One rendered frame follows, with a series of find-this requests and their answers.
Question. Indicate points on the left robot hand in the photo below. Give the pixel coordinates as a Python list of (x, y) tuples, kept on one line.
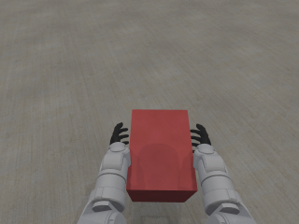
[(116, 137)]

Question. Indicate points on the robot left upper arm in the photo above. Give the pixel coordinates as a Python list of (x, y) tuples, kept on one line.
[(103, 217)]

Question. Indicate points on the left robot forearm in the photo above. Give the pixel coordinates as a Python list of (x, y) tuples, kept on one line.
[(108, 193)]

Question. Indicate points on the robot right upper arm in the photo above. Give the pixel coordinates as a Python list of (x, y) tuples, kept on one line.
[(227, 218)]

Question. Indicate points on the carton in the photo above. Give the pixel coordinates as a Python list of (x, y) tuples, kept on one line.
[(161, 169)]

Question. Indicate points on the right robot forearm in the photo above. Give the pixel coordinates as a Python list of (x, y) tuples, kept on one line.
[(216, 183)]

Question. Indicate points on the right robot hand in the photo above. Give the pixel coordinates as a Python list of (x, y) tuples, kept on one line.
[(204, 139)]

